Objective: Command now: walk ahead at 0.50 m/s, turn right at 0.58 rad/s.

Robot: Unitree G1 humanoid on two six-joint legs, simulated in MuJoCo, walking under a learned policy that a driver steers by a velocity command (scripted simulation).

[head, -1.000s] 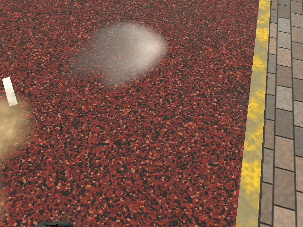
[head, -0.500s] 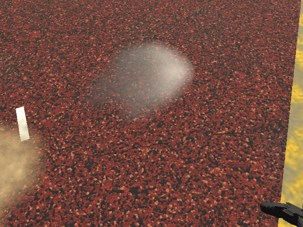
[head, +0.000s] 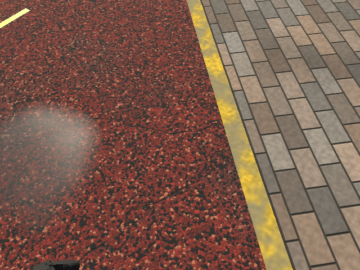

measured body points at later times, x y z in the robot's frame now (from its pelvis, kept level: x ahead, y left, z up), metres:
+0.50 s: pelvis +0.28 -0.04 +0.00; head +0.30 -0.06 +0.45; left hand +0.40 +0.24 -0.10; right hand +0.45 -0.33 -0.07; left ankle +0.47 +0.06 -0.71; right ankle +0.16 -0.11 -0.73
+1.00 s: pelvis +0.52 -0.13 +0.00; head +0.55 -0.16 +0.45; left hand +0.84 -0.07 -0.07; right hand +0.36 -0.38 -0.12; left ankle +0.47 +0.05 -0.73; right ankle +0.58 -0.33 -0.70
